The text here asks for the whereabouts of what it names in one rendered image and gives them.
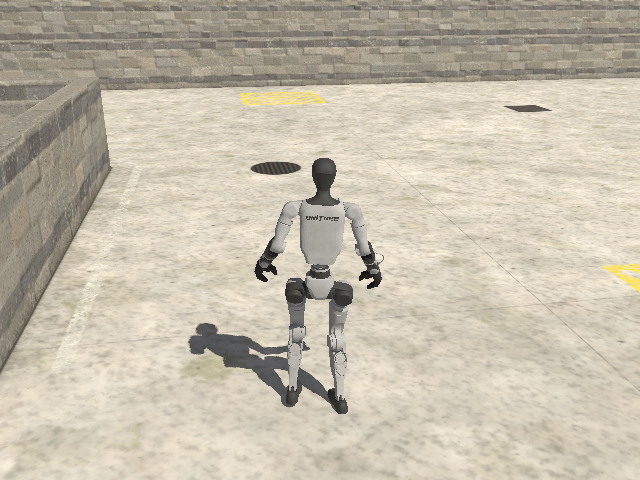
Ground right robot forearm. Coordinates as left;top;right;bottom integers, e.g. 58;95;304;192
361;241;380;274

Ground robot right upper arm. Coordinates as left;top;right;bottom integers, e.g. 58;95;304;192
343;202;371;256

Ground robot right hand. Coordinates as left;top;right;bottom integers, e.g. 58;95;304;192
359;269;382;289

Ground robot left hand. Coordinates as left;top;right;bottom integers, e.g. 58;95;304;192
254;260;277;282

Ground humanoid robot head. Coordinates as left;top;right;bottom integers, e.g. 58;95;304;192
306;158;340;206

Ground robot left upper arm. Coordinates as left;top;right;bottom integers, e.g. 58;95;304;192
270;200;302;254

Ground left robot forearm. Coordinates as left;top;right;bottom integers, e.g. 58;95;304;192
259;237;278;268

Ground robot left foot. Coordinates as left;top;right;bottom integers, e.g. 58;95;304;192
286;380;302;405

